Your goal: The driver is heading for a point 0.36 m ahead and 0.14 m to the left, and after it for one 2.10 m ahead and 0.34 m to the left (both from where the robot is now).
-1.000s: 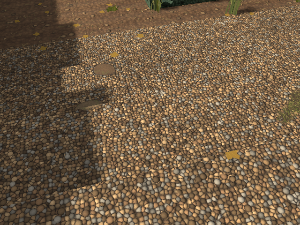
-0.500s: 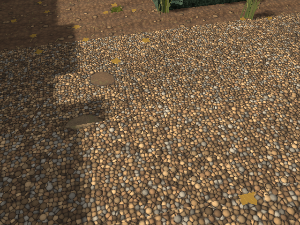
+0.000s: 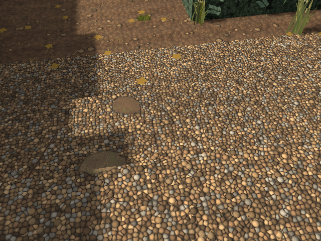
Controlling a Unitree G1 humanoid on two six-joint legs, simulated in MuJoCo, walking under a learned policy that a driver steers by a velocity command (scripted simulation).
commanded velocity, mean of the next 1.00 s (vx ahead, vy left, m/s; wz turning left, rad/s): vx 0.50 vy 0.00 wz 0.35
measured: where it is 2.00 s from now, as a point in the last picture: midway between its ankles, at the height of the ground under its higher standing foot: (99, 157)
